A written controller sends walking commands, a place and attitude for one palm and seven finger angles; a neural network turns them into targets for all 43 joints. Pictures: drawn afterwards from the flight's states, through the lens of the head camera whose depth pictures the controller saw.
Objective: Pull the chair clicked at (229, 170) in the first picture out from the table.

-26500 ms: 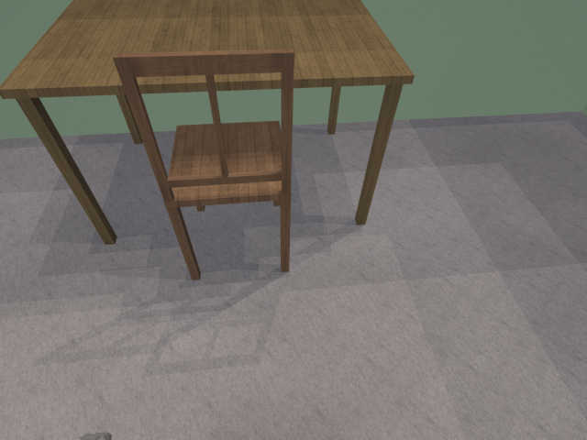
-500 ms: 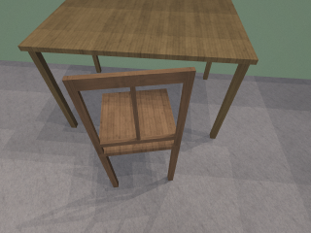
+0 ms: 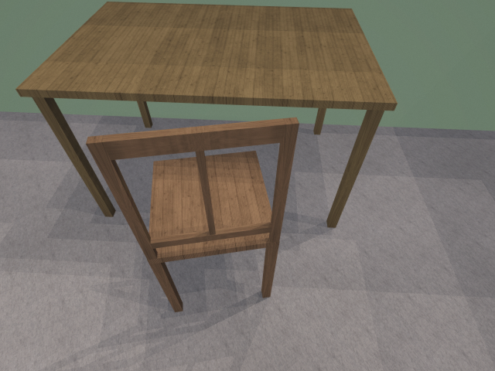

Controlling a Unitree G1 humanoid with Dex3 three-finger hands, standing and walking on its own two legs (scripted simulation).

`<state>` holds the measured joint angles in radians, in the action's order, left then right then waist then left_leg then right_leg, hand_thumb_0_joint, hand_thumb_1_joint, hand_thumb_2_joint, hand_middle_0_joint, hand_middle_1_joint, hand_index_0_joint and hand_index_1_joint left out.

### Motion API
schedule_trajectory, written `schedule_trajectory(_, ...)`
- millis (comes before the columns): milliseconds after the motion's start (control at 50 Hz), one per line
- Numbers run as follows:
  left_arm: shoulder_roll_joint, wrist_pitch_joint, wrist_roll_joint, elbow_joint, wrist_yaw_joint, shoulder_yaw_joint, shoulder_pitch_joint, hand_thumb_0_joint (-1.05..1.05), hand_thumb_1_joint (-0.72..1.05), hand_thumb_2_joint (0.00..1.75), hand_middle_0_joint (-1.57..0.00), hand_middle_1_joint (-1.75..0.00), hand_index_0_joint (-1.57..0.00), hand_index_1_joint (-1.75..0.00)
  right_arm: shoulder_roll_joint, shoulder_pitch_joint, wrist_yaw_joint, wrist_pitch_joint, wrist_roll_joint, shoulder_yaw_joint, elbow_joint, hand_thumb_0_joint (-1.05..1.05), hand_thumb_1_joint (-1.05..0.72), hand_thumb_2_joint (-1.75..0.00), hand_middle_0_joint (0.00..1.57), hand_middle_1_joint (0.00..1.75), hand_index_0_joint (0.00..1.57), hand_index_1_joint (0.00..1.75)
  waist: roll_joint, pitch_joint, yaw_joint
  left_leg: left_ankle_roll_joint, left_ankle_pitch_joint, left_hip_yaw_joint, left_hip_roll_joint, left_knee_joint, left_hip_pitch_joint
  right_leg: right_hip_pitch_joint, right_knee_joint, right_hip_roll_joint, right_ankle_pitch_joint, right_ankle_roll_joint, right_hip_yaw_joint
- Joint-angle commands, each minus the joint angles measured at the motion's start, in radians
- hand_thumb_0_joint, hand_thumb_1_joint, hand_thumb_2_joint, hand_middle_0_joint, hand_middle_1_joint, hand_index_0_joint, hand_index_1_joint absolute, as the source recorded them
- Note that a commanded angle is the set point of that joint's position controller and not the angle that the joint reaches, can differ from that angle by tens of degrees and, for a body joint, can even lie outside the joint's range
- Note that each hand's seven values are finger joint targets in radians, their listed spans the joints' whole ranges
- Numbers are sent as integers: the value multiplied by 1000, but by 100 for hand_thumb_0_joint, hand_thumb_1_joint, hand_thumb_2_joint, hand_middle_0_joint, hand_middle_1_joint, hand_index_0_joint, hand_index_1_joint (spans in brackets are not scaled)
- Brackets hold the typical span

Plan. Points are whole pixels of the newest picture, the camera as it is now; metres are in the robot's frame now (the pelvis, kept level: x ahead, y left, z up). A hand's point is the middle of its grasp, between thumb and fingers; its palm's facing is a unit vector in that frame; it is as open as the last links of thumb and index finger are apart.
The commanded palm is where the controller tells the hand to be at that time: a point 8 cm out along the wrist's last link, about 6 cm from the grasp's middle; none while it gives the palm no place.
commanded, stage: look to check the result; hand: left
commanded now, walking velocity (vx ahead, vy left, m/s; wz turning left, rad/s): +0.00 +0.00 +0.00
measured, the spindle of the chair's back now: (206, 197) +0.50 +0.13 -0.08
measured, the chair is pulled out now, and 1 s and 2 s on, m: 0.19 0.19 0.19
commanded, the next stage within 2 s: come to a stop and stand still in 0.82 s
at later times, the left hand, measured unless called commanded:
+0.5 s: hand out of the picture +0.00 +0.17 -0.18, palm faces +0.04 -0.98 -0.19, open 7.3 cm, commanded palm none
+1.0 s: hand out of the picture +0.01 +0.18 -0.18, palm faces +0.04 -0.98 -0.20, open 7.3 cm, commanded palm none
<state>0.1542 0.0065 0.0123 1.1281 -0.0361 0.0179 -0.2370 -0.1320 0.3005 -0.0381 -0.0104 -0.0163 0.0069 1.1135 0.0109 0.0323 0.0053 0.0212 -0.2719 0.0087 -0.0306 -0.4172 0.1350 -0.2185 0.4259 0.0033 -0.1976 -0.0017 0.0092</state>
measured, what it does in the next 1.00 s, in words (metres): stands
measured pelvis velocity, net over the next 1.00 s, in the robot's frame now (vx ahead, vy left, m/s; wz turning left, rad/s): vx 0.00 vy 0.00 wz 0.00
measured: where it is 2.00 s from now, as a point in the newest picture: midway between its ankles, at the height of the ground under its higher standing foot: outside the picture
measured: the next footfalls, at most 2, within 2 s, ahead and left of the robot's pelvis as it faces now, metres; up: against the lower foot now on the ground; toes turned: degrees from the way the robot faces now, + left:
none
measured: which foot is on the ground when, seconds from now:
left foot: down 0.00-1.00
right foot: down 0.00-1.00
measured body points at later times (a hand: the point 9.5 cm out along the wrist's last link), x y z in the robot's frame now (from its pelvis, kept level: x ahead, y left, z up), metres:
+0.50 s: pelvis +0.01 +0.00 +0.00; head +0.02 +0.00 +0.45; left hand +0.00 +0.22 -0.16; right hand -0.01 -0.21 -0.16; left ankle -0.03 +0.13 -0.74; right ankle +0.02 -0.12 -0.74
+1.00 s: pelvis +0.00 +0.00 +0.00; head +0.02 +0.00 +0.45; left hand +0.01 +0.23 -0.16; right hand -0.01 -0.21 -0.16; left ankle -0.03 +0.13 -0.74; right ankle +0.02 -0.12 -0.74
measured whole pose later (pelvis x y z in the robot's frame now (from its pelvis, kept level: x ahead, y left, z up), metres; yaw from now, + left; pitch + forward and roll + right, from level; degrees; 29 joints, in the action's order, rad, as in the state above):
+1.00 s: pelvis +0.00 +0.00 +0.00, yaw +0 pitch -1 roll +0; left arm 0.14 0.01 0.01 1.14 -0.04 0.02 -0.25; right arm -0.13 0.29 -0.04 0.00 -0.01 0.01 1.12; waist 0.01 0.04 0.00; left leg 0.02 -0.28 0.01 -0.03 -0.43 0.13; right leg -0.21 0.42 0.01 -0.20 0.01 0.01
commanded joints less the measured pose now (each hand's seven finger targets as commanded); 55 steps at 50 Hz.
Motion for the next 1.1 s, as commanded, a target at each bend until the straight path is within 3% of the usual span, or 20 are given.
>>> schedule_trajectory(0, 86, 10, -4, -21, -2, 19, -67, 0, 90, 90, -20, -30, -20, -30, -78, 79, -3, 16, -4, 16, -18, 0, -90, -90, 20, 30, 20, 30, 2, 17, 0, -51, 153, -40, -52, 76, 35, 30, -76, 82, 132, -32, -68)
schedule_trajectory(60, 86, 12, -5, -18, -2, 20, -74, 0, 90, 90, -20, -30, -20, -30, -83, 82, -5, 19, -3, 16, -16, 0, -90, -90, 20, 30, 20, 30, 3, -7, 0, -49, 180, -36, -56, 71, 17, 45, -64, 85, 172, -32, -63)
schedule_trajectory(80, 84, 10, -4, -19, -4, 18, -71, 0, 90, 90, -20, -30, -20, -30, -81, 79, -6, 17, -2, 17, -17, 0, -90, -90, 20, 30, 20, 30, 7, 22, 1, -48, 176, -37, -57, 73, 25, 32, -68, 80, 162, -32, -63)
schedule_trajectory(160, 82, 11, -5, -13, -3, 19, -79, 0, 90, 90, -20, -30, -20, -30, -81, 83, -7, 19, -3, 16, -11, 0, -90, -90, 20, 30, 20, 30, 7, 9, 1, -49, 177, -35, -60, 76, 12, 35, -67, 81, 161, -31, -63)
schedule_trajectory(180, 80, 9, -3, -13, -4, 18, -78, 0, 90, 90, -20, -30, -20, -30, -80, 78, -7, 17, -1, 17, -12, 0, -90, -90, 20, 30, 20, 30, 10, 39, 1, -48, 166, -34, -60, 81, 21, 21, -73, 77, 143, -31, -62)
schedule_trajectory(260, 74, 10, -4, -8, -3, 20, -86, 0, 90, 90, -20, -30, -20, -30, -77, 83, -8, 21, -2, 14, -9, 0, -90, -90, 20, 30, 20, 30, -2, 22, 1, -51, 174, -38, -62, 85, 12, 31, -69, 79, 145, -29, -60)
schedule_trajectory(380, 72, 8, -2, -7, -3, 18, -89, 0, 90, 90, -20, -30, -20, -30, -75, 74, -7, 15, -1, 17, -12, 0, -90, -90, 20, 30, 20, 30, -2, 73, 0, -50, 120, -36, -57, 92, 29, -4, -91, 76, 81, -26, -63)
schedule_trajectory(460, 73, 12, -4, -10, -2, 20, -88, 0, 90, 90, -20, -30, -20, -30, -77, 82, -7, 19, -3, 16, -8, 0, -90, -90, 20, 30, 20, 30, -2, 32, 3, -50, 149, -39, -57, 86, 16, 23, -82, 79, 115, -27, -65)
schedule_trajectory(780, 75, 8, -3, -13, -2, 20, -82, 0, 90, 90, -20, -30, -20, -30, -79, 75, -7, 18, -2, 17, -10, 0, -90, -90, 20, 30, 20, 30, 9, 57, -1, -50, 135, -44, -57, 96, 31, 16, -86, 78, 86, -26, -59)
schedule_trajectory(940, 79, 11, -4, -14, -2, 23, -79, 0, 90, 90, -20, -30, -20, -30, -83, 72, -8, 22, -4, 18, -9, 0, -90, -90, 20, 30, 20, 30, 7, 21, 0, -50, 177, -44, -58, 87, 11, 33, -72, 83, 140, -26, -61)
schedule_trajectory(960, 116, 37, 8, 11, -43, 11, -167, 0, 90, 90, -20, -30, -20, -30, -120, -33, 8, 49, 14, 18, -75, 0, -90, -90, 20, 30, 20, 30, -62, -9, -47, -12, 210, 4, -80, -132, 107, 99, -8, 160, 562, -16, -94)
schedule_trajectory(980, 167, 46, 2, 0, -36, 17, -158, 0, 90, 90, -20, -30, -20, -30, -96, -10, 10, 46, 22, 10, -104, 0, -90, -90, 20, 30, 20, 30, -102, -85, 1, 1, 131, 11, -27, -108, 116, 190, 32, 208, 838, -45, -100)
schedule_trajectory(1000, 143, 45, -5, -32, -31, 12, -154, 0, 90, 90, -20, -30, -20, -30, -69, 80, 8, 48, 15, 13, -102, 0, -90, -90, 20, 30, 20, 30, -137, -200, 21, -17, 8, 1, -16, -74, 89, 233, 70, 208, 711, -56, -100)
schedule_trajectory(1020, 117, 40, -4, -42, -26, 2, -126, 0, 90, 90, -20, -30, -20, -30, -75, 80, 6, 48, 10, 13, -92, 0, -90, -90, 20, 30, 20, 30, -115, -208, 21, -21, 87, -13, -16, -66, 66, 216, 88, 183, 649, -52, -82)
schedule_trajectory(1080, 111, 19, -2, -66, -12, -7, -83, 0, 90, 90, -20, -30, -20, -30, -87, 41, 8, 33, 7, 8, -86, 0, -90, -90, 20, 30, 20, 30, 21, 31, 10, -29, 125, -49, -44, -13, 118, 15, 8, 118, 156, -38, -64)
